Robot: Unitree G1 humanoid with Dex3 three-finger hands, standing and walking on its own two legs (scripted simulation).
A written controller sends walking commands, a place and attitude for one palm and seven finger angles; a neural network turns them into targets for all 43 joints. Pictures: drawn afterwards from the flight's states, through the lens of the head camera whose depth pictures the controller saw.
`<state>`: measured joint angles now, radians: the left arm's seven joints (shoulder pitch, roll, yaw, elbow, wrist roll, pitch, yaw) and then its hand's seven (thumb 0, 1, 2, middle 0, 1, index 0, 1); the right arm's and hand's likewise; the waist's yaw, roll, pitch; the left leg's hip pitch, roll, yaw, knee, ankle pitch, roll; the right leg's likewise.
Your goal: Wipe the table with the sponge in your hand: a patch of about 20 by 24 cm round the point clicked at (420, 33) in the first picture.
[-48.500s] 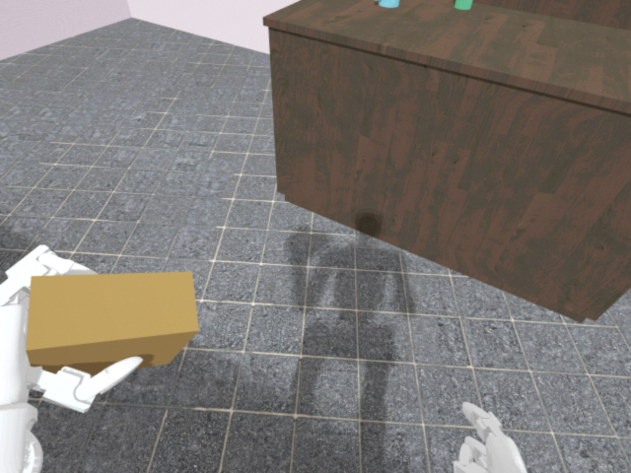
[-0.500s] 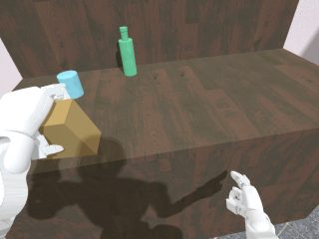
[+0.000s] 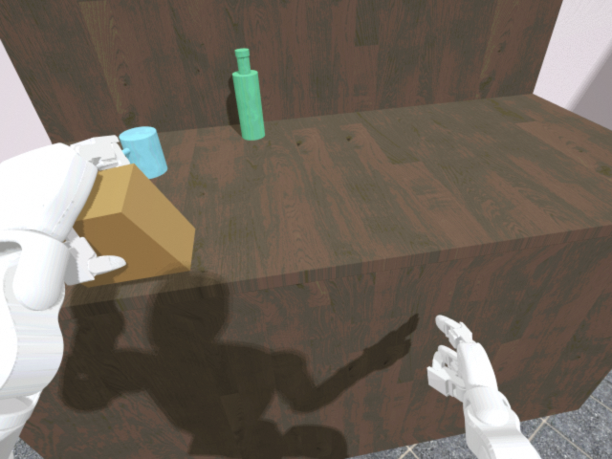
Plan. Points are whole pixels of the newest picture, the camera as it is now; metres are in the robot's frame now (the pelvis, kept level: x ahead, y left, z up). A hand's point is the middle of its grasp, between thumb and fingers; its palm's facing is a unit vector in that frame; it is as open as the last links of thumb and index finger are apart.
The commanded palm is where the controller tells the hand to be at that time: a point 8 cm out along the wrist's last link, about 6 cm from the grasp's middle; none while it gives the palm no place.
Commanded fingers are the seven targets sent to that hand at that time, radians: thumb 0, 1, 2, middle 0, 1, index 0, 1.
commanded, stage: step back with the hand held close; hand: left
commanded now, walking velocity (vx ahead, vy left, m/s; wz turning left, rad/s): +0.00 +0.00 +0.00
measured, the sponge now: (120, 241) +0.23 +0.28 +0.22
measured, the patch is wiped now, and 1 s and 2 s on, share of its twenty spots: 0.95 0.95 0.95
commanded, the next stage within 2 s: stop stepping back and stand still in 0.94 s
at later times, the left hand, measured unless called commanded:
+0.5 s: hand (102, 187) +0.19 +0.23 +0.32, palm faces +0.53 -0.74 -0.41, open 10.1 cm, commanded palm +0.10 +0.28 +0.31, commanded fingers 0.00 0.10 1.30 -1.20 -1.60 -1.20 -1.60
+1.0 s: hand out of the picture +0.02 +0.24 +0.29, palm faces +0.53 -0.81 -0.26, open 10.1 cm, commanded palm -0.05 +0.29 +0.31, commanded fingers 0.00 0.10 1.30 -1.20 -1.60 -1.20 -1.60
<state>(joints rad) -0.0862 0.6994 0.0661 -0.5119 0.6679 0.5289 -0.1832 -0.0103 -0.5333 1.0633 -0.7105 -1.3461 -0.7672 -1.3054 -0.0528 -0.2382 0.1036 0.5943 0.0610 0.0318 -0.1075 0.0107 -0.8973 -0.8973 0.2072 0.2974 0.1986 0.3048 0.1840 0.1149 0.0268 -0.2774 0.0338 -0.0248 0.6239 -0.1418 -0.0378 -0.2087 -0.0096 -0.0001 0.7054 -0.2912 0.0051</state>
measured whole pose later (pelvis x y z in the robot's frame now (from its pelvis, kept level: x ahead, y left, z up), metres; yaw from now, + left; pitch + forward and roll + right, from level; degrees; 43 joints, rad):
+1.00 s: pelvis -0.19 +0.00 -0.01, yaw +4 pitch +1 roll +1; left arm 0.09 0.49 0.50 -0.77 -0.08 -0.11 0.13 -0.01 -0.54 1.06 -0.71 -1.35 -0.77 -1.31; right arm 0.07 -0.17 0.03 0.54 0.02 -0.05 -0.06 0.01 -0.90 -0.90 0.21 0.30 0.20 0.30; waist -0.02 -0.10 0.03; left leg -0.32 0.03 0.06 0.73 -0.47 -0.02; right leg -0.60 -0.02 0.02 0.75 -0.23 0.01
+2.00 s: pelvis -0.24 -0.03 +0.02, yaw +1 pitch +1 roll -1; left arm 0.16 0.48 0.50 -0.61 -0.06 -0.15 0.16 -0.01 -0.54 1.07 -0.71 -1.35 -0.77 -1.31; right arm 0.15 -0.20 0.03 0.61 0.02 -0.05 -0.04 0.01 -0.90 -0.90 0.21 0.30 0.20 0.30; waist -0.01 0.00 -0.01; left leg -0.27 0.04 -0.01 0.59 -0.34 -0.02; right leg -0.26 0.04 -0.03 0.54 -0.30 -0.02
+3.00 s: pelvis -0.26 -0.03 +0.03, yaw +0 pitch +0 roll -1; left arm 0.27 0.44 0.48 -0.64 -0.06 -0.18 0.15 -0.01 -0.55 1.07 -0.71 -1.35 -0.77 -1.32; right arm 0.15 -0.20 0.02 0.62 0.02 -0.06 -0.04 0.01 -0.90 -0.90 0.21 0.30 0.20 0.30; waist -0.01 0.01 0.00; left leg -0.25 0.04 0.01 0.51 -0.27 -0.01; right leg -0.24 0.04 -0.01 0.46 -0.22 -0.02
